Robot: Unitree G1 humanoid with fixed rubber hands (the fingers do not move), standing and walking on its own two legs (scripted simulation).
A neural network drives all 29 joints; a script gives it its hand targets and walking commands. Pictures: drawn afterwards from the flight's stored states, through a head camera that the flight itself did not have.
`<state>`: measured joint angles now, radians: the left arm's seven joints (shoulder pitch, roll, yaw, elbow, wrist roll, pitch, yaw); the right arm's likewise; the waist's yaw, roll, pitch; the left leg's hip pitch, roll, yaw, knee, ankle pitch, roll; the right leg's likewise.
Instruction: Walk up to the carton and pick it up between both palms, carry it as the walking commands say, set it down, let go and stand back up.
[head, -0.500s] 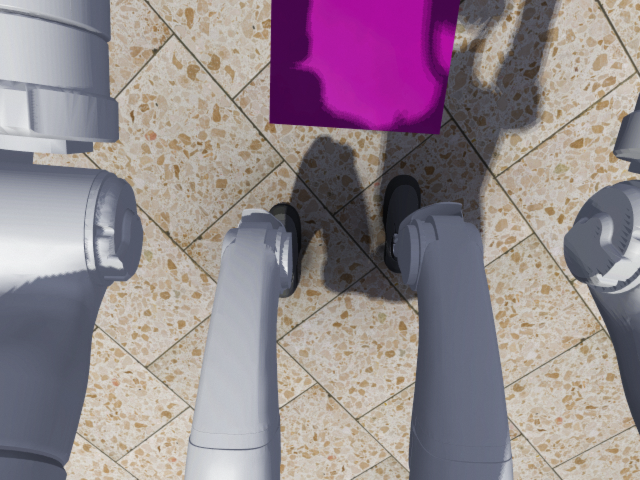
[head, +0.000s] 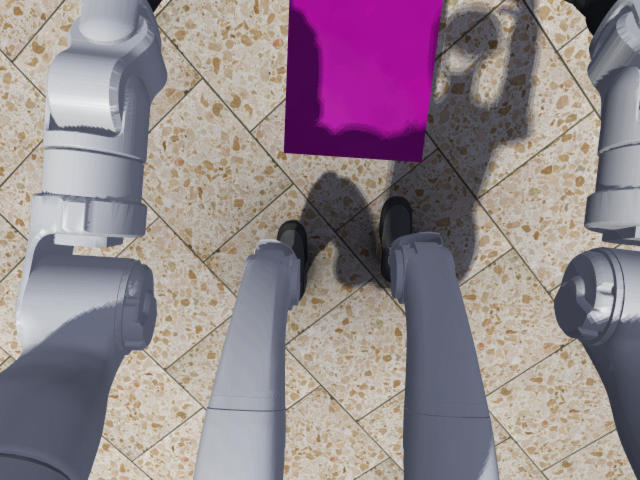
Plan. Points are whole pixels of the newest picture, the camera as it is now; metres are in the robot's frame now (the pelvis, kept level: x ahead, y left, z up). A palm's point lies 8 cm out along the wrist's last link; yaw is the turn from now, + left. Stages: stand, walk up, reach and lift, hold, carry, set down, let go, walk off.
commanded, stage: let go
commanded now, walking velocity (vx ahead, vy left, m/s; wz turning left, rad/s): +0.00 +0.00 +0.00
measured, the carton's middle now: (355, 81) +0.51 -0.04 -0.53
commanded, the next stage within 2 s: stand in 1.34 s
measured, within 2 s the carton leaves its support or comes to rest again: neither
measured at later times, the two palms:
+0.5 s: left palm (24, 313) +0.29 +0.22 -0.01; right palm out of the picture +0.29 -0.23 -0.01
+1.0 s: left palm (8, 428) +0.24 +0.21 +0.04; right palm out of the picture +0.23 -0.25 +0.02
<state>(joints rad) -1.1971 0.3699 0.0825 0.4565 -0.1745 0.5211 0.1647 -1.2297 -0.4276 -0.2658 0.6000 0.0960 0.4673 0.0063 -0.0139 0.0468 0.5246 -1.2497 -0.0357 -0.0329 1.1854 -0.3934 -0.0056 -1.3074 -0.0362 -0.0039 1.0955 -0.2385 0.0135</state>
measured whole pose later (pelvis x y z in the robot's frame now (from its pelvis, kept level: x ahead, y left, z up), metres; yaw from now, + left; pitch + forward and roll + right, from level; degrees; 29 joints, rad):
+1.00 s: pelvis +0.08 -0.01 +0.10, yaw +0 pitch +1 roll +1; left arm 0.26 0.18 0.02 0.39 -0.04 0.06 -0.06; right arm 0.23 -0.22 -0.07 0.41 0.04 0.11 0.09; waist -0.01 0.03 0.11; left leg -0.28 -0.03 -0.03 0.57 -0.31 0.00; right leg -0.38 -0.03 0.00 0.59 -0.23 0.01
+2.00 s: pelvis +0.10 +0.00 +0.11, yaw +0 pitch +1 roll +0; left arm 0.27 0.21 0.10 0.81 0.00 -0.03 -0.02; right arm 0.24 -0.27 -0.06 0.70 0.01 -0.02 0.00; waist -0.01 0.02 -0.13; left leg -0.25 -0.03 -0.03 0.57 -0.34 0.00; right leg -0.34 -0.03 0.00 0.58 -0.25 0.01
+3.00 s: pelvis +0.07 -0.01 +0.11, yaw +0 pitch -1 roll +1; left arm 0.27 0.22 0.09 0.90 0.00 -0.04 -0.02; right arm 0.25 -0.27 -0.06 0.83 0.01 -0.03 0.00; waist -0.01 0.02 -0.13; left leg -0.25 -0.03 -0.03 0.57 -0.30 0.00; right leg -0.34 -0.03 0.00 0.58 -0.22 0.01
